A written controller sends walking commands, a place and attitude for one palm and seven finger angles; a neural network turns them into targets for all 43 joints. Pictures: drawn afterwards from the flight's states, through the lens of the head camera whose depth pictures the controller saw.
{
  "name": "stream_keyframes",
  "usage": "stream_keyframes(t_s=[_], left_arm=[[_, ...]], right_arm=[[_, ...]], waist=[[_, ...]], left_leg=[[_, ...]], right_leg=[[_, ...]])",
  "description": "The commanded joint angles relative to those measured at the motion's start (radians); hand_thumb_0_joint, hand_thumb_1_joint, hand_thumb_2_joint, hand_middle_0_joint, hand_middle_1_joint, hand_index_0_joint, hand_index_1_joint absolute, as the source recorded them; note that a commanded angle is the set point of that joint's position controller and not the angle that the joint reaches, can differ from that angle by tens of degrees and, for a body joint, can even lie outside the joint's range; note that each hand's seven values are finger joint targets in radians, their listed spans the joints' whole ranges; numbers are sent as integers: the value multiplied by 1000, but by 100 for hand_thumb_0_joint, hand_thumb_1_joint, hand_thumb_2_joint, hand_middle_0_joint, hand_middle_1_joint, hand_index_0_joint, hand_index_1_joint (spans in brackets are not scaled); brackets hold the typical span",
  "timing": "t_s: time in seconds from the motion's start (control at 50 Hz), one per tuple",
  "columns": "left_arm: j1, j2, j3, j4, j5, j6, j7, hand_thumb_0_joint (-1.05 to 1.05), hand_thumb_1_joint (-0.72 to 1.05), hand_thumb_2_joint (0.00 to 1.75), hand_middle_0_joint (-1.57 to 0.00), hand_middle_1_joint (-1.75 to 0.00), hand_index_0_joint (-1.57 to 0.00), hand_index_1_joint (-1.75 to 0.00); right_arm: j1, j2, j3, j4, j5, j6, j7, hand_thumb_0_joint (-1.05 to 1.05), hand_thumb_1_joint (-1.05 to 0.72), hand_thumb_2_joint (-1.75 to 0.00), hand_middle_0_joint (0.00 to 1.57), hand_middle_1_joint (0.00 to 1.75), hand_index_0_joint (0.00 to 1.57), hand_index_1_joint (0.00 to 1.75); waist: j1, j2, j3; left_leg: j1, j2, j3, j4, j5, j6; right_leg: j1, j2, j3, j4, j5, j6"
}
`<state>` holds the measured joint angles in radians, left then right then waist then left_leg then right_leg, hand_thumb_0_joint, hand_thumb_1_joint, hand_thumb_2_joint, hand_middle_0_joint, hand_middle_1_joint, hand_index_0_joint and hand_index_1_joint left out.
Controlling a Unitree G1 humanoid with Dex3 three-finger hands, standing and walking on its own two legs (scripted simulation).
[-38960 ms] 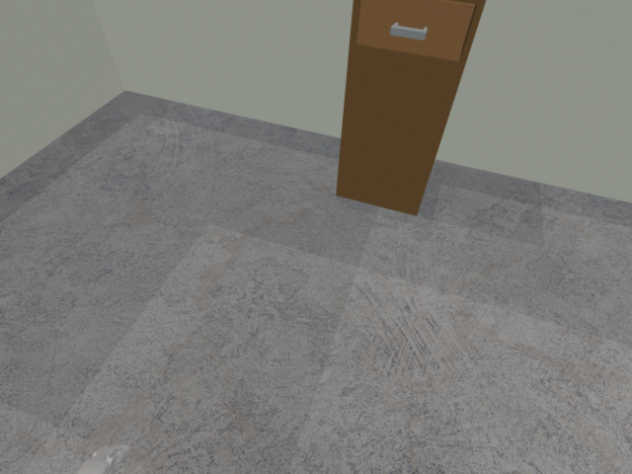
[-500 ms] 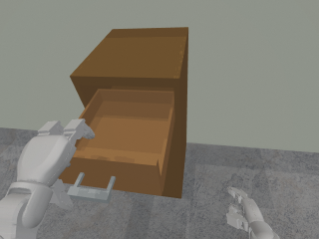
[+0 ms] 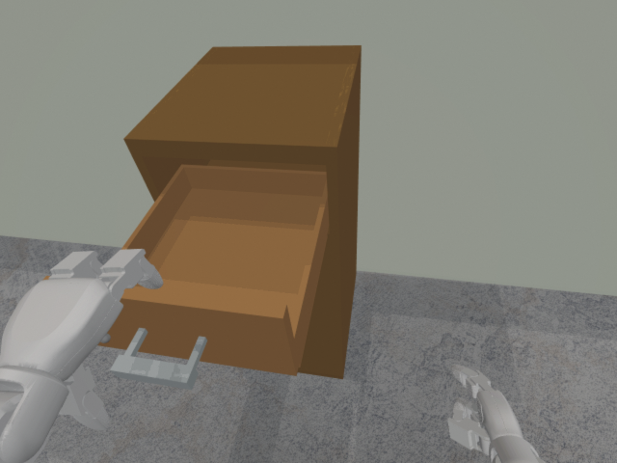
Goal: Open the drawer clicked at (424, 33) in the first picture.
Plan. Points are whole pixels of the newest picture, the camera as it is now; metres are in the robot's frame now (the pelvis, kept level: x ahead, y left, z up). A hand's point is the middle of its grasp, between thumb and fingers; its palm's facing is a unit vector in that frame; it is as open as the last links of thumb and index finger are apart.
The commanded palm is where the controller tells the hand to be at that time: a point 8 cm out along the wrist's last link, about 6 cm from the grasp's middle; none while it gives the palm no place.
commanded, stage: draw the hand back to the body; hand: left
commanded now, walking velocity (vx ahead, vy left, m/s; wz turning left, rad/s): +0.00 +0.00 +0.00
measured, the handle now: (162, 356) +0.23 +0.25 +0.02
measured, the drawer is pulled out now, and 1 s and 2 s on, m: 0.30 0.30 0.30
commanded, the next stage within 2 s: step back with the hand held close in 1.14 s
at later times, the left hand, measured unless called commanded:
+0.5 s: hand (120, 289) +0.21 +0.22 +0.20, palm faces +0.38 -0.85 -0.37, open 12.5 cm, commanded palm +0.15 +0.27 +0.20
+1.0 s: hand (108, 311) +0.19 +0.22 +0.19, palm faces +0.41 -0.83 -0.39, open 8.2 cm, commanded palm +0.14 +0.27 +0.20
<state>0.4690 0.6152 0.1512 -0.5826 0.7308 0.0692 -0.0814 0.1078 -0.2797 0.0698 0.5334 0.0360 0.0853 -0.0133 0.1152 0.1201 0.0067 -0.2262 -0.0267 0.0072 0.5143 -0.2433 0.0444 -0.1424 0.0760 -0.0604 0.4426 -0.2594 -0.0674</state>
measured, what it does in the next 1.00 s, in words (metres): stands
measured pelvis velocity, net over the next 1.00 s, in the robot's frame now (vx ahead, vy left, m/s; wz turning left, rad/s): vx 0.01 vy -0.01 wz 0.01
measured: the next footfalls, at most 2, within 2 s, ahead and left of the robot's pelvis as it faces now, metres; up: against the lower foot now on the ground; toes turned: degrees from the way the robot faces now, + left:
none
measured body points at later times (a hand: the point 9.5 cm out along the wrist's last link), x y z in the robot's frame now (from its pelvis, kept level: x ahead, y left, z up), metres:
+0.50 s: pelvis +0.02 -0.01 +0.01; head +0.01 -0.02 +0.45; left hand +0.18 +0.26 +0.22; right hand +0.21 -0.22 -0.08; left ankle +0.02 +0.09 -0.74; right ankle -0.01 -0.07 -0.74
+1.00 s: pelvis +0.01 -0.01 +0.01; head -0.01 -0.04 +0.46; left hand +0.16 +0.26 +0.21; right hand +0.21 -0.22 -0.08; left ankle +0.02 +0.09 -0.74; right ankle -0.01 -0.07 -0.74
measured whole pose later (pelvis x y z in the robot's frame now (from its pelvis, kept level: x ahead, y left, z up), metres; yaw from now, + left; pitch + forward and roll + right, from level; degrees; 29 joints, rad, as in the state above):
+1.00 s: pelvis +0.01 -0.01 +0.01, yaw +0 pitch -4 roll +0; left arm 0.51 0.34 0.30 -0.50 -0.09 -0.12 0.10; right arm 0.17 -0.21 0.01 0.64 0.01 -0.10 -0.05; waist 0.06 0.09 0.02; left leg -0.12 -0.02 -0.01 0.39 -0.20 0.03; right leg -0.02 0.08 -0.06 0.31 -0.21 -0.08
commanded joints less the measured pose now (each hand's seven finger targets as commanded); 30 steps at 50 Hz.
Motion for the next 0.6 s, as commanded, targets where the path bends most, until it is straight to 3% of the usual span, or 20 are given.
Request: stream_keyframes(t_s=[0.0, 0.02, 0.06, 0.12, 0.14, 0.16, 0.18, 0.2, 0.24, 0.28, 0.32, 0.38, 0.42, 0.58], left_arm=[[-71, 221, 193, -188, 8, -34, 71, 0, -50, 30, -30, -120, -30, -120], [-54, 234, 221, -201, 4, -33, 79, 0, -50, 30, -30, -120, -30, -120], [-52, 225, 217, -180, 3, -47, 88, 0, -50, 30, -30, -120, -30, -120], [-26, 207, 223, -202, -18, -46, 101, 0, -50, 30, -30, -120, -30, -120], [-73, -197, 169, -132, -704, -121, 135, 0, -47, 32, -30, -118, -30, -118], [7, -102, 227, -55, -718, -153, 159, 0, -43, 33, -29, -115, -29, -115], [27, -111, 220, -74, -725, -168, 166, 0, -40, 34, -29, -113, -29, -113], [-14, -72, 259, -161, -777, -192, 179, 0, -36, 36, -29, -111, -29, -111], [-65, -52, 269, -246, -797, -240, 204, 0, -29, 39, -29, -107, -29, -107], [-18, -95, 241, -233, -806, -250, 213, 0, -22, 42, -28, -102, -28, -102], [-30, -78, 256, -245, -807, -248, 219, 0, -15, 45, -27, -98, -27, -98], [-38, -101, 251, -190, -815, -246, 214, 0, -5, 50, -27, -91, -27, -91], [-29, -99, 263, -165, -817, -246, 208, 0, 2, 52, -26, -86, -26, -86], [29, -118, 265, -141, -833, -247, 190, 0, 31, 64, -24, -68, -24, -68]], right_arm=[[-171, -86, -37, -189, -8, -50, -20, 0, -90, -90, 20, 30, 20, 30], [-196, -86, -38, -190, 1, -59, -16, 0, -90, -90, 20, 30, 20, 30], [-161, -79, -42, -184, -8, -51, -19, 0, -90, -90, 20, 30, 20, 30], [-188, -84, -48, -191, 2, -58, -11, 0, -90, -90, 20, 30, 20, 30], [-66, 5, -60, -177, -4, -132, -28, 0, -90, -90, 20, 30, 20, 30], [-58, -30, -68, -136, -11, -165, -40, 0, -90, -90, 20, 30, 20, 30], [-74, -30, -66, -137, -11, -178, -43, 0, -90, -90, 20, 30, 20, 30], [-73, -33, -67, -137, -12, -183, -54, 0, -90, -90, 20, 30, 20, 30], [-79, -30, -62, -127, -22, -227, -66, 0, -90, -90, 20, 30, 20, 30], [-72, -23, -62, -109, -27, -246, -69, 0, -90, -90, 20, 30, 20, 30], [-74, -27, -60, -90, -29, -259, -66, 0, -90, -90, 20, 30, 20, 30], [-64, -23, -60, -71, -29, -257, -59, 0, -90, -90, 20, 30, 20, 30], [-65, -24, -68, -61, -29, -253, -56, 0, -90, -90, 20, 30, 20, 30], [-70, -33, -92, -67, -23, -227, -46, 0, -90, -90, 20, 30, 20, 30]], waist=[[13, -78, -123], [14, -36, -130], [12, -60, -113], [9, -7, -129], [-117, -113, -25], [-87, -180, -44], [-81, -128, -31], [-69, -168, -85], [-58, -117, -157], [-56, -66, -126], [-52, 26, -80], [-53, 24, -28], [-51, -15, -28], [-48, -111, -102]], left_leg=[[112, 10, -14, -16, 181, -13], [120, 16, -22, -10, 184, -17], [109, 12, -15, -7, 176, -17], [121, 12, -24, 1, 192, -20], [161, 51, -28, -45, 146, -4], [160, 70, -47, -70, 129, -12], [160, 64, -45, -78, 119, -14], [165, 56, -43, -87, 143, -13], [182, 49, -38, -92, 169, -12], [173, 45, -34, -100, 201, -15], [162, 42, -33, -106, 237, -23], [145, 45, -44, -125, 264, -29], [154, 50, -45, -124, 299, -30], [177, 53, -40, -129, 333, -26]], right_leg=[[-89, -79, 66, -103, 127, 60], [-92, -67, 83, -106, 133, 51], [-109, -75, 63, -100, 111, 55], [-108, -62, 78, -96, 145, 49], [-82, -57, 33, -119, 169, 33], [-56, -53, 37, -104, 138, 35], [-60, -57, 44, -114, 124, 35], [-16, -73, 40, -123, 153, 42], [35, -90, 57, -122, 179, 44], [31, -95, 59, -129, 204, 40], [24, -93, 66, -147, 237, 29], [29, -90, 54, -149, 251, 26], [37, -84, 52, -155, 283, 25], [80, -87, 54, -144, 338, 37]])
